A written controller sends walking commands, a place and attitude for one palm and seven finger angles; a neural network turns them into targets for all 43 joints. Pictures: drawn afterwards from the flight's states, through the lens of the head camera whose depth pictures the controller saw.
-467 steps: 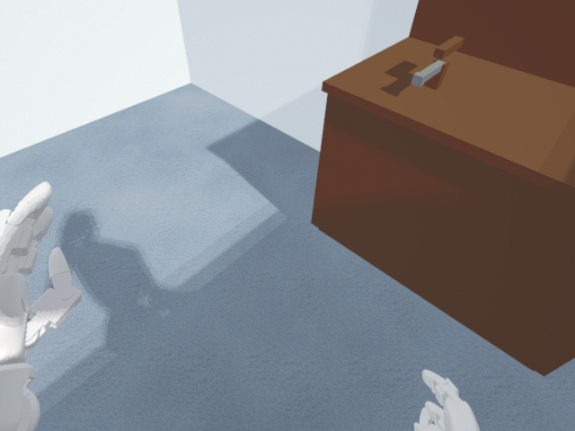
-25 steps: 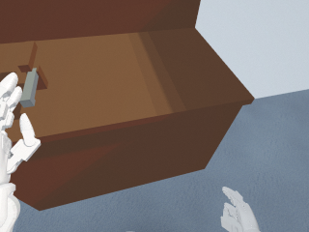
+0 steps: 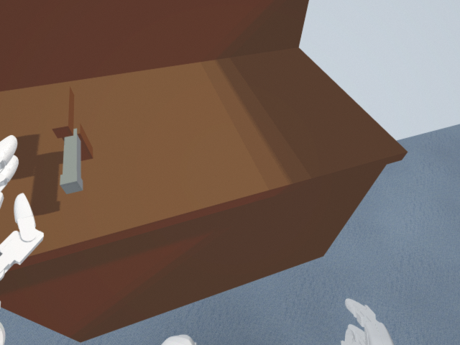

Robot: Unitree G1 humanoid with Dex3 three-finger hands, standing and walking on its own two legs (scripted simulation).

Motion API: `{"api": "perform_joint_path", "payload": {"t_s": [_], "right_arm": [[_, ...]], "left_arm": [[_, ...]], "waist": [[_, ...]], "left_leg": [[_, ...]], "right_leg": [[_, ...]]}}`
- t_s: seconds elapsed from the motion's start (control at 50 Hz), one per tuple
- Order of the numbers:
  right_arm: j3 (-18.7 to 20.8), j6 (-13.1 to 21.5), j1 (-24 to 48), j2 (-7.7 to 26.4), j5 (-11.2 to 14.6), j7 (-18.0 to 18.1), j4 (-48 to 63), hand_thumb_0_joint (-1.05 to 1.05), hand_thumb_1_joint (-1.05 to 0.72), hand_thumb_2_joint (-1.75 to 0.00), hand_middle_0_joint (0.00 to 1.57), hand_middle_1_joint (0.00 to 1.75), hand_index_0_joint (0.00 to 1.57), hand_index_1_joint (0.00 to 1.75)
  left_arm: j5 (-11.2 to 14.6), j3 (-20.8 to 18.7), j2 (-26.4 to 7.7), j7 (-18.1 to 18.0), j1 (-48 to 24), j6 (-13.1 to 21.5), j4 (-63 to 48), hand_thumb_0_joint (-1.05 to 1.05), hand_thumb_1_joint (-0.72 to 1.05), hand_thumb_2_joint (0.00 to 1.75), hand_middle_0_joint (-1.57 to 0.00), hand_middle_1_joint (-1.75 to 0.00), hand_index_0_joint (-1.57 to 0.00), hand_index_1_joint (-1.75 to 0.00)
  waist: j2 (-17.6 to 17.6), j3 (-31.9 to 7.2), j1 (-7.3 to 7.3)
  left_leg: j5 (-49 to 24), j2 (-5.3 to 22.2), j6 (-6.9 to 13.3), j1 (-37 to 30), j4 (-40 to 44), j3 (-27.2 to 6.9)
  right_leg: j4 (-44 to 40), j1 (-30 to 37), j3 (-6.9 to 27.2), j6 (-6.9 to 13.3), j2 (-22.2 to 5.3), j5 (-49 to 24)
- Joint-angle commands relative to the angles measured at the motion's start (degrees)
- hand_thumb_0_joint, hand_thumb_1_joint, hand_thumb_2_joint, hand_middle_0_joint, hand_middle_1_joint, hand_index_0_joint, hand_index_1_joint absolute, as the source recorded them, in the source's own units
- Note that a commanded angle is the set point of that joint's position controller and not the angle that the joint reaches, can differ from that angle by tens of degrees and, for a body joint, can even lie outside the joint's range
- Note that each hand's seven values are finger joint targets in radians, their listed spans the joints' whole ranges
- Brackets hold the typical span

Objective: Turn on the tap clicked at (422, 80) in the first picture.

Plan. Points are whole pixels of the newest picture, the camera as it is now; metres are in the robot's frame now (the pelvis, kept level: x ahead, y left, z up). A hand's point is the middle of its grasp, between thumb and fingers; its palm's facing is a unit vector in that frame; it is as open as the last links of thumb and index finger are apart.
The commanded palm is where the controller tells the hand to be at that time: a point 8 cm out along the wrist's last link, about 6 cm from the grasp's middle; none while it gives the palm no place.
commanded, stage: shuffle to correct the standing spot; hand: left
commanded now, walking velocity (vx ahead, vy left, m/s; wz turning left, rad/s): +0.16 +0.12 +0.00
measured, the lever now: (71, 182) +0.37 +0.31 +0.07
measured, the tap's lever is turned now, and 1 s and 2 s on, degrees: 0 0 0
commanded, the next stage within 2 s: come to a stop and stand still in 0.08 s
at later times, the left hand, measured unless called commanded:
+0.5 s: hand out of the picture +0.27 +0.35 +0.17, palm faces +0.41 -0.84 -0.35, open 7.4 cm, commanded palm +0.22 +0.37 +0.19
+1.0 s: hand out of the picture +0.24 +0.32 +0.16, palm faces +0.44 -0.84 -0.31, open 7.4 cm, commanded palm +0.19 +0.35 +0.19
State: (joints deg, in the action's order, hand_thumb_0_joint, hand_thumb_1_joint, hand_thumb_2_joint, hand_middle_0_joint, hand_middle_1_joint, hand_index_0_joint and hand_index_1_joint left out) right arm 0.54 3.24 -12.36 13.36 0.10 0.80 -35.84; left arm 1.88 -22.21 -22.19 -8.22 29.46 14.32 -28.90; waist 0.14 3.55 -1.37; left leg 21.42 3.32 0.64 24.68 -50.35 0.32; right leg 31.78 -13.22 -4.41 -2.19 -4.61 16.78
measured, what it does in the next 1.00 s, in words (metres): steps on the spot: left foot, then right foot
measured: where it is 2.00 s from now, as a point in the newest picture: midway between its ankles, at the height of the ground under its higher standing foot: outside the picture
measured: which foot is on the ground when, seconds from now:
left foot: up 0.00-0.04, down 0.06-1.00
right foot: down 0.00-0.08, up 0.10-0.26, down 0.28-1.00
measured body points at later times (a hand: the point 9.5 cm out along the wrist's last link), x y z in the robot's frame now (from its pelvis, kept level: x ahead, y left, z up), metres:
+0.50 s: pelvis +0.05 +0.10 +0.01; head +0.05 +0.11 +0.46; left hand +0.24 +0.40 +0.19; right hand +0.22 -0.11 -0.07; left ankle +0.05 +0.17 -0.73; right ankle +0.05 -0.01 -0.73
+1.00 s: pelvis +0.02 +0.08 +0.02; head +0.02 +0.07 +0.47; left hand +0.21 +0.37 +0.18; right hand +0.18 -0.16 -0.07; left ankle +0.05 +0.17 -0.73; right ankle +0.05 +0.00 -0.73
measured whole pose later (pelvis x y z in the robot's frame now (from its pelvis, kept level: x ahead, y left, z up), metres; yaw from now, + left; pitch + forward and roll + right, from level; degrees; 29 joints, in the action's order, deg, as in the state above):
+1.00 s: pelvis +0.02 +0.08 +0.02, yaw -1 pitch -2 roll -1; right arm -0.7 3.0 -12.5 13.1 -0.1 4.5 -35.6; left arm 3.5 -17.3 -16.9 -9.9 25.0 4.2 -23.7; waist 2.4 0.1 1.5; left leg 10.5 1.3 1.6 11.4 -23.5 3.8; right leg 15.8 -8.2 -3.7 3.3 4.4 6.3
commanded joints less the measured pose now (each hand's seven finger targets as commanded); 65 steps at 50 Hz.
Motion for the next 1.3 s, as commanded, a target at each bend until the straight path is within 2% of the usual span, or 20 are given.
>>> {"api": "perform_joint_path", "payload": {"t_s": [0.0,0.02,0.06,0.08,0.12,0.22,0.26,0.3,0.34,0.42,0.46,0.54,0.62,0.7,0.8,0.94,1.2,1.22,1.24,1.28], "right_arm": [[2.40,4.79,6.04,4.01,0.19,1.86,8.96,0.00,-0.90,-0.90,0.20,0.30,0.20,0.30],[3.15,5.31,5.69,5.12,0.22,2.34,9.56,0.00,-0.90,-0.90,0.20,0.30,0.20,0.30],[3.62,6.54,5.45,6.67,0.18,2.74,11.05,0.00,-0.90,-0.90,0.20,0.30,0.20,0.30],[3.57,7.17,5.57,5.74,0.28,2.47,10.89,0.00,-0.90,-0.90,0.20,0.30,0.20,0.30],[2.85,8.10,6.49,5.13,-0.09,1.89,9.57,0.00,-0.90,-0.90,0.20,0.30,0.20,0.30],[1.23,9.18,7.29,4.48,0.00,0.75,9.74,0.00,-0.90,-0.90,0.20,0.30,0.20,0.30],[0.34,7.95,7.20,3.78,-0.58,1.06,10.12,0.00,-0.90,-0.90,0.20,0.30,0.20,0.30],[-0.02,6.85,6.78,3.70,-1.13,1.26,9.93,0.00,-0.90,-0.90,0.20,0.30,0.20,0.30],[0.77,5.18,5.87,4.06,-0.22,1.36,9.57,0.00,-0.90,-0.90,0.20,0.30,0.20,0.30],[0.03,3.98,7.17,4.26,-0.14,3.10,10.42,0.00,-0.90,-0.90,0.20,0.30,0.20,0.30],[0.02,4.13,7.63,3.57,-0.73,3.53,10.54,0.00,-0.90,-0.90,0.20,0.30,0.20,0.30],[0.42,5.77,8.24,2.65,-1.37,2.20,11.50,0.00,-0.90,-0.90,0.20,0.30,0.20,0.30],[0.97,6.57,7.43,3.43,-0.99,1.45,11.79,0.00,-0.90,-0.90,0.20,0.30,0.20,0.30],[0.29,4.75,8.60,3.65,-0.76,2.39,12.35,0.00,-0.90,-0.90,0.20,0.30,0.20,0.30],[0.59,3.21,7.92,4.34,-0.12,3.39,11.19,0.00,-0.90,-0.90,0.20,0.30,0.20,0.30],[0.72,3.35,9.08,5.09,0.05,4.19,10.51,0.00,-0.90,-0.90,0.20,0.30,0.20,0.30],[1.09,1.84,7.76,5.18,0.02,3.43,11.83,0.00,-0.90,-0.90,0.20,0.30,0.20,0.30],[1.63,5.44,-0.61,7.69,-0.03,3.20,11.46,0.00,-0.90,-0.90,0.20,0.30,0.20,0.30],[0.62,4.88,4.90,3.95,2.67,3.21,6.46,0.00,-0.90,-0.90,0.20,0.30,0.20,0.30],[2.33,4.92,5.47,6.40,0.70,1.77,9.86,0.00,-0.90,-0.90,0.20,0.30,0.20,0.30]], "left_arm": [[0.88,-5.91,-8.27,-1.09,-6.68,2.07,-11.72,0.00,0.90,0.90,-0.20,-0.30,-0.20,-0.30],[1.01,-5.46,-8.44,-0.88,-8.93,2.22,-14.07,0.00,0.90,0.90,-0.20,-0.30,-0.20,-0.30],[0.58,-5.59,-8.85,-0.86,-12.08,2.69,-17.61,0.00,0.90,0.90,-0.20,-0.30,-0.20,-0.30],[0.16,-5.77,-9.28,-0.83,-12.98,2.60,-15.85,0.00,0.90,0.90,-0.20,-0.30,-0.20,-0.30],[0.20,-6.40,-9.58,-1.25,-14.58,2.20,-16.44,0.00,0.90,0.90,-0.20,-0.30,-0.20,-0.30],[0.28,-5.36,-8.14,-1.27,-7.56,0.11,-15.58,0.00,0.90,0.90,-0.20,-0.30,-0.20,-0.30],[0.56,-6.60,-9.18,-1.08,-4.87,-0.84,-12.96,0.00,0.90,0.90,-0.20,-0.30,-0.20,-0.30],[1.28,-6.45,-8.35,-0.53,-5.60,-2.23,-9.33,0.00,0.90,0.90,-0.20,-0.30,-0.20,-0.30],[2.49,-4.26,-5.53,-0.26,-2.94,-4.06,-6.91,0.00,0.90,0.90,-0.20,-0.30,-0.20,-0.30],[2.18,-3.61,-6.76,0.14,-9.94,-4.62,-7.67,0.00,0.90,0.90,-0.20,-0.30,-0.20,-0.30],[2.04,-2.43,-7.35,0.53,-13.77,-4.97,-11.08,0.00,0.90,0.90,-0.20,-0.30,-0.20,-0.30],[1.28,-1.52,-7.35,0.01,-16.13,-5.20,-20.11,0.00,0.90,0.90,-0.20,-0.30,-0.20,-0.30],[1.23,-3.33,-7.83,-0.90,-6.80,-4.69,-19.50,0.00,0.90,0.90,-0.20,-0.30,-0.20,-0.30],[2.12,-6.51,-8.54,-1.29,-2.72,-4.21,-13.55,0.00,0.90,0.90,-0.20,-0.30,-0.20,-0.30],[2.74,-3.77,-5.67,-1.46,-3.06,-5.50,-7.63,0.00,0.90,0.90,-0.20,-0.30,-0.20,-0.30],[1.22,-0.46,-6.97,-2.25,-15.73,-5.58,-10.38,0.00,0.90,0.90,-0.20,-0.30,-0.20,-0.30],[2.21,-3.22,-6.46,-2.16,-3.42,-5.06,-8.83,0.00,0.90,0.90,-0.20,-0.30,-0.20,-0.30],[-6.90,-34.75,-55.46,-0.16,-68.25,1.54,-24.38,0.00,0.90,0.90,-0.20,-0.30,-0.20,-0.30],[-1.49,-19.76,-30.65,1.21,-50.33,0.07,4.23,0.00,0.90,0.90,-0.20,-0.30,-0.20,-0.30],[0.26,-9.22,-15.59,2.19,-28.41,-1.06,9.03,0.00,0.90,0.90,-0.20,-0.30,-0.20,-0.30]], "waist": [[-4.73,-6.48,0.67],[1.24,-7.05,0.55],[17.50,-6.66,0.52],[14.69,-5.65,0.68],[14.46,-6.97,0.91],[10.19,-9.92,2.10],[3.96,-10.52,1.73],[-2.75,-7.83,1.77],[-9.15,-6.09,1.02],[3.16,-8.17,1.90],[8.58,-8.58,1.81],[13.52,-11.46,2.78],[11.32,-13.37,2.84],[6.06,-11.55,2.74],[-0.10,-8.33,1.74],[2.49,-5.81,1.49],[1.23,-7.79,2.04],[-9.86,3.46,0.90],[8.54,-4.78,1.21],[8.93,-9.76,3.60]], "left_leg": [[-7.30,-4.20,-0.01,-15.70,18.85,7.56],[-7.42,-2.50,1.01,-18.26,21.53,3.30],[-13.27,11.27,9.19,-21.31,31.67,-18.67],[-14.50,11.44,10.97,-18.72,32.62,-18.86],[-17.22,10.86,11.36,-17.60,30.14,-15.92],[-15.91,6.32,4.83,-11.71,25.41,-6.28],[-13.09,3.76,2.05,-5.87,22.24,-3.64],[-3.51,-0.67,-0.20,-5.03,20.73,-0.79],[-9.45,-0.55,-0.77,-10.39,18.84,-1.11],[-34.34,5.07,-2.17,-16.03,29.83,-5.66],[-48.36,8.27,-3.16,-22.67,31.55,-7.49],[-50.27,9.47,-2.39,-27.41,32.19,-5.85],[-46.30,8.28,-1.92,-24.58,28.46,-3.43],[-20.56,3.85,-2.06,-9.32,29.46,-2.78],[-5.90,1.02,-0.16,-12.05,29.37,-2.12],[-5.54,-0.16,0.65,-15.72,30.94,-1.23],[-10.32,-0.13,0.44,-13.05,31.23,-2.40],[-14.23,2.74,1.38,-6.00,23.58,0.87],[-14.51,6.75,1.60,-12.59,24.26,-2.35],[-7.42,2.31,0.84,-13.82,27.42,-1.65]], "right_leg": [[-3.89,-2.92,2.43,5.40,-4.99,-2.81],[3.10,-4.54,1.49,3.98,-2.76,-1.22],[23.81,-16.44,-1.10,0.22,5.19,15.83],[27.87,-16.92,0.49,1.01,5.13,17.65],[24.65,-14.87,1.54,1.42,2.67,14.55],[-4.79,3.82,-1.28,2.05,6.03,-1.31],[-9.54,11.06,4.52,3.89,3.56,-9.22],[-12.44,5.73,15.16,7.07,-1.07,-5.75],[-14.40,0.71,14.64,8.50,-2.25,-8.77],[-5.49,2.07,3.43,1.92,6.04,-17.42],[-0.56,-3.32,2.76,1.36,6.69,-4.82],[3.27,-5.13,3.43,2.31,6.29,2.78],[-9.12,2.65,2.94,2.81,5.61,-6.12],[-12.52,13.52,7.06,3.53,2.73,-20.26],[-19.54,3.91,12.16,3.86,1.04,-5.55],[-23.65,0.77,10.69,2.67,1.65,-0.44],[-20.32,6.67,8.26,2.75,1.90,-6.83],[-22.16,-5.93,7.30,-7.83,-0.25,-13.85],[-12.71,-6.79,7.31,3.36,-6.60,-3.91],[-12.70,1.15,10.68,3.71,-1.20,-6.02]]}}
